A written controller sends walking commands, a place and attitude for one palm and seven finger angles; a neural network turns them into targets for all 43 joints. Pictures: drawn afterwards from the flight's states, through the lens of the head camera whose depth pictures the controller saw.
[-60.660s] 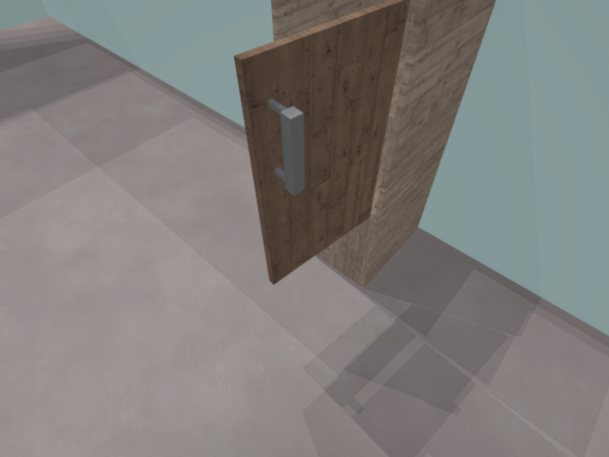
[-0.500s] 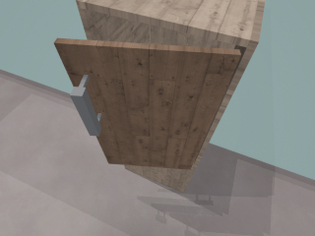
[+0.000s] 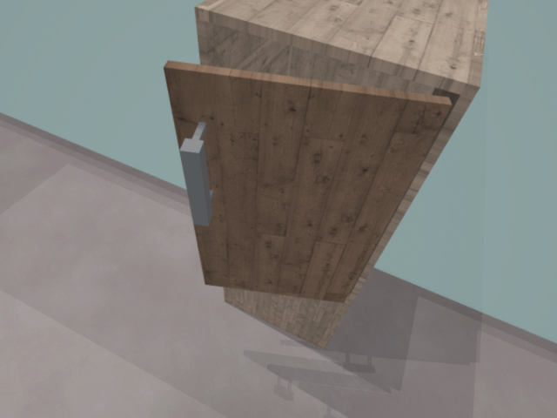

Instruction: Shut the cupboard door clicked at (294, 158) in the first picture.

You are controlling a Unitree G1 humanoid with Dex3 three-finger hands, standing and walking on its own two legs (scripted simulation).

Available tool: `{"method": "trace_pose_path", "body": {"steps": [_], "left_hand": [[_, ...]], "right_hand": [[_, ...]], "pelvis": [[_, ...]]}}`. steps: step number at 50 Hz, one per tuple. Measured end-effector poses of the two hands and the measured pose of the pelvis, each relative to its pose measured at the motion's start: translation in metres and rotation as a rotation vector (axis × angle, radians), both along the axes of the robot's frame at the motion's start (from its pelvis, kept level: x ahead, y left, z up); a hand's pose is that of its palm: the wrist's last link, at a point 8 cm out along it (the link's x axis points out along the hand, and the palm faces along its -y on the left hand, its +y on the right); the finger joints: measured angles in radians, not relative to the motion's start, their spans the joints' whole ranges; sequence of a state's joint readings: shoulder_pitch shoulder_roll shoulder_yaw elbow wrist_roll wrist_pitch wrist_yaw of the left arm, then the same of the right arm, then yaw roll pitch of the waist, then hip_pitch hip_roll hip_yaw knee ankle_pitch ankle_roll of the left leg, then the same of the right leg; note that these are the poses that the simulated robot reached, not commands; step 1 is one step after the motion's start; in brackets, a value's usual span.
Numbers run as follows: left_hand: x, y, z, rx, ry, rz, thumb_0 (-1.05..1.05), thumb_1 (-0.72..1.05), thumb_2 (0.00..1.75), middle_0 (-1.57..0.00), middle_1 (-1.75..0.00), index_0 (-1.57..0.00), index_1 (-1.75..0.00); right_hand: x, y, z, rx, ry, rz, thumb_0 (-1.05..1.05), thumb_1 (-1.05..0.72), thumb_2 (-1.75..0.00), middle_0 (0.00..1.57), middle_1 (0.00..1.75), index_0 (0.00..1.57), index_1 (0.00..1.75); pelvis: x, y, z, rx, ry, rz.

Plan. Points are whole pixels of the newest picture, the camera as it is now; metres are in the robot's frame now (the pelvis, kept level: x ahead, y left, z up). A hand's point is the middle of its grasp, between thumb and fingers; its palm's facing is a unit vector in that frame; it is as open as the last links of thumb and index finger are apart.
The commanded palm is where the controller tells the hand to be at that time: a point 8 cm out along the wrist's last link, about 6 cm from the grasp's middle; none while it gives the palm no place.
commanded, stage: come to a stop and stand still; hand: left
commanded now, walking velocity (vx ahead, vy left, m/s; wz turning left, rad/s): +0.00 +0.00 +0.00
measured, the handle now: (202, 176) +0.43 +0.17 +0.09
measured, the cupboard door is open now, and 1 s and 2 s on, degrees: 18 18 18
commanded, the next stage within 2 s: look again from close up in 0.32 s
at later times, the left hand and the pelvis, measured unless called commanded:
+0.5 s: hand out of the picture -0.01 +0.18 -0.17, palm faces -0.02 -0.98 -0.18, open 7.4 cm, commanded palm none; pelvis -0.01 +0.01 +0.00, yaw -1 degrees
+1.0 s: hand out of the picture +0.00 +0.17 -0.17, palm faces -0.02 -0.98 -0.20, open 7.4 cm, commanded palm +0.08 +0.22 -0.07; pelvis -0.02 +0.00 +0.00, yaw -2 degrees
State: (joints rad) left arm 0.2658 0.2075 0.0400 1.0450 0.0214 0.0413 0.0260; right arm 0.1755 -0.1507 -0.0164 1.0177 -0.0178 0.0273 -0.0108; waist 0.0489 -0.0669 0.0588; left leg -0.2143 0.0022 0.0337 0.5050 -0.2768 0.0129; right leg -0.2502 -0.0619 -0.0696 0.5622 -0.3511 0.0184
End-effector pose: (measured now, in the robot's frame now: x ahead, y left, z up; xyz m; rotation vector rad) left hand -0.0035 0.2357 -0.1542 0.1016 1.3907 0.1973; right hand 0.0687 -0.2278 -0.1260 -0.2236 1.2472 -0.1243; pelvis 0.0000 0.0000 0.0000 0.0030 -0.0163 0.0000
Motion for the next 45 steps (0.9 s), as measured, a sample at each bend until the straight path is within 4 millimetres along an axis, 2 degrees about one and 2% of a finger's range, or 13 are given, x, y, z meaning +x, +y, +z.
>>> {"method": "trace_pose_path", "body": {"steps": [9, 21, 31, 38, 45], "left_hand": [[-0.004, 0.004, 0.006, -0.019, 0.003, -0.047, 0.01, 0.91, 0.9, -0.2, -0.3, -0.2, -0.3], [-0.01, -0.007, 0.009, -0.031, 0.044, -0.057, 0.01, 0.91, 0.9, -0.2, -0.3, -0.2, -0.3], [-0.007, -0.006, 0.011, 0.011, 0.001, -0.109, 0.01, 0.9, 0.9, -0.2, -0.3, -0.2, -0.3], [0.001, -0.004, 0.015, 0.024, -0.048, -0.117, 0.01, 0.9, 0.9, -0.2, -0.3, -0.2, -0.3], [0.001, -0.011, 0.016, 0.015, -0.052, -0.117, 0.01, 0.9, 0.9, -0.2, -0.3, -0.2, -0.3]], "right_hand": [[-0.04, 0.01, -0.001, 0.008, 0.05, -0.053, 0.0, -0.94, -0.9, 0.2, 0.3, 0.21, 0.3], [-0.086, 0.026, -0.008, 0.055, 0.17, -0.096, 0.0, -0.91, -0.9, 0.2, 0.3, 0.2, 0.3], [-0.088, 0.026, -0.022, 0.083, 0.096, -0.117, 0.01, -0.91, -0.9, 0.2, 0.3, 0.2, 0.3], [-0.085, 0.018, -0.02, 0.082, 0.069, -0.108, 0.01, -0.92, -0.9, 0.2, 0.3, 0.2, 0.3], [-0.085, 0.01, -0.016, 0.073, 0.069, -0.103, 0.01, -0.91, -0.9, 0.2, 0.3, 0.2, 0.3]], "pelvis": [[-0.007, 0.013, 0.006, -0.003, -0.006, -0.01], [-0.002, 0.012, 0.009, -0.001, 0.001, -0.015], [-0.01, 0.014, 0.0, -0.006, -0.027, -0.022], [-0.014, 0.01, 0.001, 0.004, -0.023, -0.027], [-0.015, 0.004, 0.003, 0.005, -0.022, -0.03]]}}
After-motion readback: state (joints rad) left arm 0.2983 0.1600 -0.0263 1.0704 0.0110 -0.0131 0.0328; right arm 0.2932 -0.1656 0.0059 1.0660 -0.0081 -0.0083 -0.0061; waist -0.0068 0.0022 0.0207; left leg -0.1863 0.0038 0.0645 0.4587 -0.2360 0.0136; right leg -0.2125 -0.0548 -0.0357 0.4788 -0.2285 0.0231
